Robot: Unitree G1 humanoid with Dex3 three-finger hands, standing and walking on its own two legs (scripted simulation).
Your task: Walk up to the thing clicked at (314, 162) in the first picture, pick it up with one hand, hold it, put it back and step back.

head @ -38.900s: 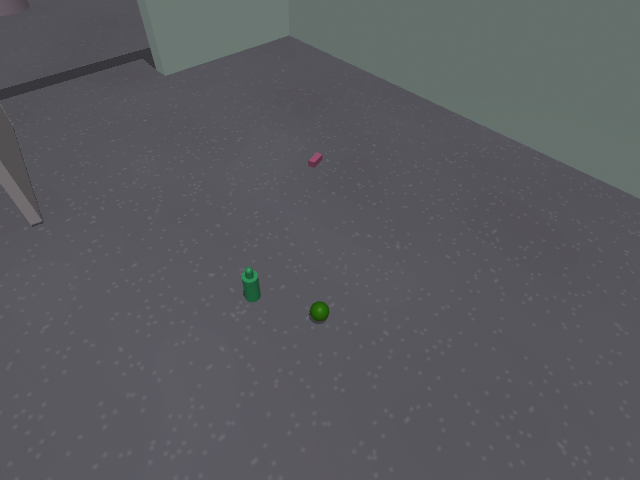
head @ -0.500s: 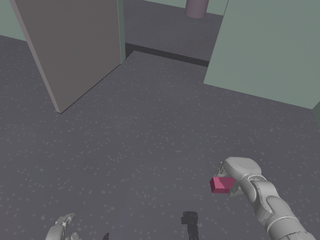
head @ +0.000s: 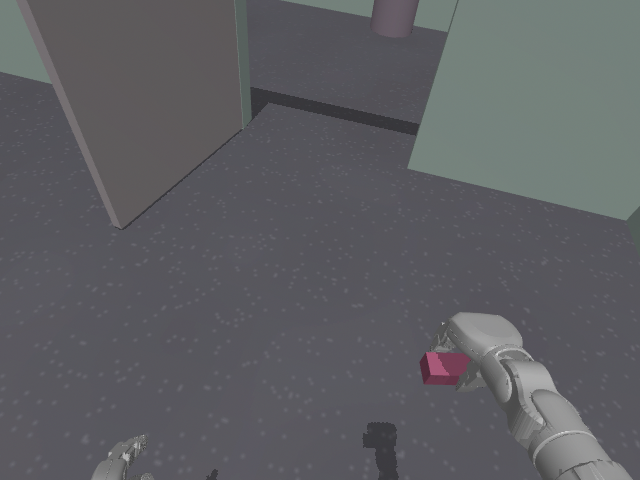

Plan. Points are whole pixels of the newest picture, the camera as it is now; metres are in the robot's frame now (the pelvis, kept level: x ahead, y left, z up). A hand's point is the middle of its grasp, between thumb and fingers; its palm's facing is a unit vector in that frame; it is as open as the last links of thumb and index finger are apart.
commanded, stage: crouch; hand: right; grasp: from above
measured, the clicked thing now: (452, 369) +0.30 -0.21 -0.07
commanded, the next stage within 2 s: lower in 1.96 s
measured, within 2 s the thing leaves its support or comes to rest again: neither
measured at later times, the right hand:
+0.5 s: hand (452, 396) +0.29 -0.23 -0.15, palm faces -0.46 -0.03 -0.89, open 6.3 cm
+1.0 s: hand (417, 421) +0.34 -0.25 -0.40, palm faces -0.48 -0.02 -0.88, open 6.4 cm
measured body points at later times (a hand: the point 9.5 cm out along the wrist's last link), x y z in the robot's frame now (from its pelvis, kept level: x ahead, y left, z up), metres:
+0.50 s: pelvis -0.02 +0.00 -0.05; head +0.06 +0.00 +0.40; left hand +0.11 +0.27 -0.16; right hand +0.31 -0.22 -0.10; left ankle +0.02 +0.14 -0.74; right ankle +0.01 -0.12 -0.74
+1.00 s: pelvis -0.07 -0.01 -0.26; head +0.11 -0.03 +0.15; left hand -0.02 +0.26 -0.39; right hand +0.36 -0.24 -0.35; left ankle +0.01 +0.14 -0.74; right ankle +0.00 -0.12 -0.74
